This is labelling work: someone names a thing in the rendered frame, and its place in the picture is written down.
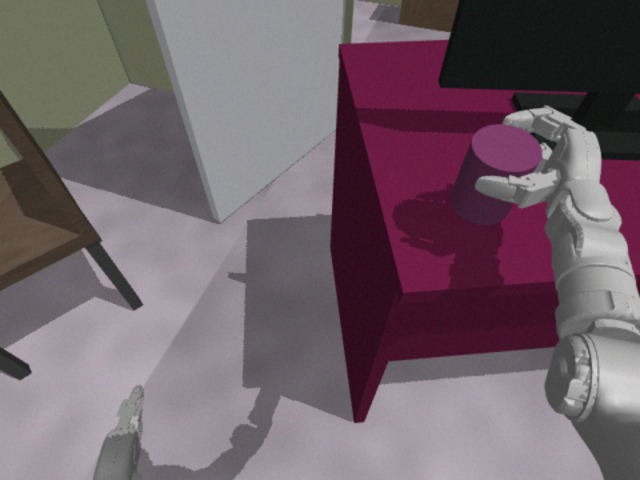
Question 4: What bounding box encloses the right robot hand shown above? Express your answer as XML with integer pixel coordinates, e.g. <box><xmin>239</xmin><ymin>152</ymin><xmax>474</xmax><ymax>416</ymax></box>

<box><xmin>475</xmin><ymin>106</ymin><xmax>602</xmax><ymax>209</ymax></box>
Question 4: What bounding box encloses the left robot hand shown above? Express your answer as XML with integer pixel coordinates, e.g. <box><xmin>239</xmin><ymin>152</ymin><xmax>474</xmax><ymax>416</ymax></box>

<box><xmin>93</xmin><ymin>385</ymin><xmax>144</xmax><ymax>480</ymax></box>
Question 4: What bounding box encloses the chair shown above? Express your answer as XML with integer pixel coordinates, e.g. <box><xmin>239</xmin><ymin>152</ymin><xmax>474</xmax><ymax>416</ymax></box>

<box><xmin>0</xmin><ymin>90</ymin><xmax>143</xmax><ymax>380</ymax></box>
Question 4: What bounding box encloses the right robot arm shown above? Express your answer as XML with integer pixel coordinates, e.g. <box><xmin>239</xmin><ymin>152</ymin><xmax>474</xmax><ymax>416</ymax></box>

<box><xmin>544</xmin><ymin>179</ymin><xmax>640</xmax><ymax>480</ymax></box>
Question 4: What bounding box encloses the desk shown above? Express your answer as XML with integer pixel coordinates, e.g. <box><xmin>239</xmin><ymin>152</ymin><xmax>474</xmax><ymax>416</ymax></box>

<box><xmin>330</xmin><ymin>40</ymin><xmax>640</xmax><ymax>423</ymax></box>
